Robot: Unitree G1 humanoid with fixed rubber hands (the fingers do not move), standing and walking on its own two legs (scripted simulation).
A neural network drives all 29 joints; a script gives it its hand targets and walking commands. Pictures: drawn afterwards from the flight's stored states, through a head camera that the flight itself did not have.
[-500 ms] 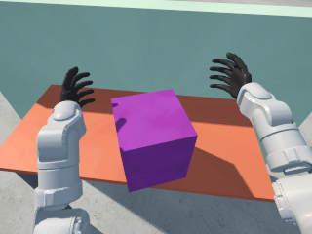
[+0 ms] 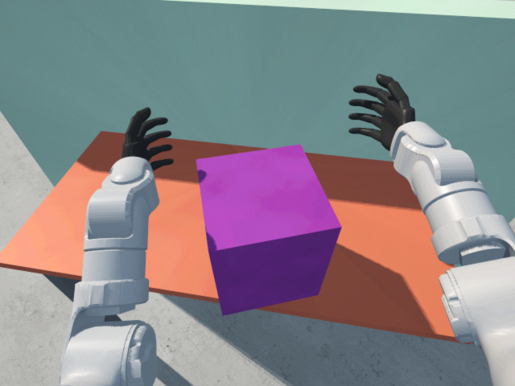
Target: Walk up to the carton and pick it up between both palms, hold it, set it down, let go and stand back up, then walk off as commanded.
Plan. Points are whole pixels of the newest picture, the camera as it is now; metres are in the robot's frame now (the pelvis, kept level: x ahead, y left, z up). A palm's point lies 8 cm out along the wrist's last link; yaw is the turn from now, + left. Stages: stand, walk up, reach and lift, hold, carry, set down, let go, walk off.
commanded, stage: reach and lift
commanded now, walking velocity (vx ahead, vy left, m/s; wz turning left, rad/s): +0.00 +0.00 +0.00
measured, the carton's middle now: (260, 231) +0.37 +0.06 +0.04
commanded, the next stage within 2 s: none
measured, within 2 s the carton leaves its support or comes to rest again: neither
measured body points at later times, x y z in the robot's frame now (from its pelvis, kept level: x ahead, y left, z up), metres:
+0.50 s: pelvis -0.01 +0.00 +0.00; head +0.03 +0.00 +0.45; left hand +0.36 +0.22 +0.10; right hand +0.47 -0.10 +0.12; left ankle +0.02 +0.16 -0.75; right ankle -0.02 -0.08 -0.75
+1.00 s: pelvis -0.01 +0.00 +0.00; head +0.05 +0.00 +0.45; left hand +0.37 +0.20 +0.10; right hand +0.46 -0.06 +0.11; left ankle +0.02 +0.16 -0.75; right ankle -0.02 -0.08 -0.75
